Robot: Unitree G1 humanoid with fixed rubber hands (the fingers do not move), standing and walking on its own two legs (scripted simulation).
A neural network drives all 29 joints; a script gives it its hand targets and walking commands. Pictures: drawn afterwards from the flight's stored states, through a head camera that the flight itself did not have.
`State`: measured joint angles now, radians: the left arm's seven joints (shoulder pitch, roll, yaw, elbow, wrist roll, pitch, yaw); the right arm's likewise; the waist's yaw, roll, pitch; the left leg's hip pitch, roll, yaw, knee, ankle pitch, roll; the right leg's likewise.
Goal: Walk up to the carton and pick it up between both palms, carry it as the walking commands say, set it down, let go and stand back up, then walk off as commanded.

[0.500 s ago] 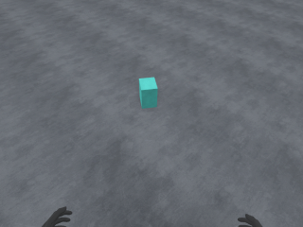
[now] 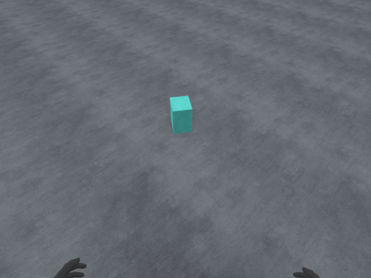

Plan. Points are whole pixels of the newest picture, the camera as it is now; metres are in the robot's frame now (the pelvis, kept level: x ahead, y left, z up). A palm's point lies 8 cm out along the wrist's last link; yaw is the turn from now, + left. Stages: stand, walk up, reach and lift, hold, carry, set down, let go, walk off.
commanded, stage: walk up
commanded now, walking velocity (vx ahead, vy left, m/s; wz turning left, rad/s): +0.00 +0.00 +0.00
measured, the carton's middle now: (180, 115) +1.37 +0.09 -0.65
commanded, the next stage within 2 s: none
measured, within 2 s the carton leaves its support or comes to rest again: neither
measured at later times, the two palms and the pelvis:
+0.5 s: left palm out of the picture +0.14 +0.32 -0.09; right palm out of the picture +0.11 -0.23 -0.08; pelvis +0.06 +0.04 +0.02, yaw +2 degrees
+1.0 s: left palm (106, 212) +0.31 +0.22 -0.07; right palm (303, 218) +0.33 -0.30 -0.12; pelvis +0.28 -0.04 +0.02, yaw +1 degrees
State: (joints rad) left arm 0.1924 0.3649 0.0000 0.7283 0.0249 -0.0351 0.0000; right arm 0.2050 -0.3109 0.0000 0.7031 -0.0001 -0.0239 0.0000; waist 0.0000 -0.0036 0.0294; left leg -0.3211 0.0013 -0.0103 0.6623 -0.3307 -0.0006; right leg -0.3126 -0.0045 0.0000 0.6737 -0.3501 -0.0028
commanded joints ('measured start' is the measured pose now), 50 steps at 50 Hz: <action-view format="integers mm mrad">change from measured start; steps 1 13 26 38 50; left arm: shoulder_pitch -61 66 -62 130 294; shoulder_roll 186 144 2 32 34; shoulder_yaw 63 87 38 61 71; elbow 3 30 -13 116 88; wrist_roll -11 4 19 20 -3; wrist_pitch -28 22 34 -16 -52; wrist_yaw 1 -8 -81 -35 1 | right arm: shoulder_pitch -74 -46 240 245 99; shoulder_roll -235 -58 -162 -151 -11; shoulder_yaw -61 -44 -81 -88 -57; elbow -12 -26 62 100 67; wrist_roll -28 -40 -26 -14 -42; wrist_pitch -38 16 -39 -30 43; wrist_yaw -4 59 4 8 61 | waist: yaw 1 36 -59 70 41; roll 46 -104 159 112 -171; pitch -93 -38 91 -135 -60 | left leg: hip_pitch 51 -104 343 195 -329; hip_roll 101 25 301 131 81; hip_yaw -114 28 -259 56 45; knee -138 37 -504 1 496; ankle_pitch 153 -118 146 617 182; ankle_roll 83 -12 117 61 -32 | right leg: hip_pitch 58 73 -397 270 259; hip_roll -88 -310 -89 3 -278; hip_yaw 116 376 21 -173 87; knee -153 -489 298 -194 -362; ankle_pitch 173 -333 117 176 668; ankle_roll -71 -147 44 4 -33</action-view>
